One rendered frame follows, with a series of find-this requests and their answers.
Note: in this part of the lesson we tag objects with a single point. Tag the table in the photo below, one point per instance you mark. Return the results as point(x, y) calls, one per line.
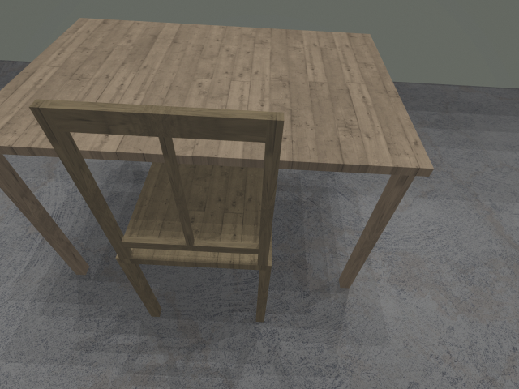
point(342, 112)

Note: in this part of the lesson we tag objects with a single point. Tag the chair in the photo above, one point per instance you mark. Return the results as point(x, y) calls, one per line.
point(186, 215)

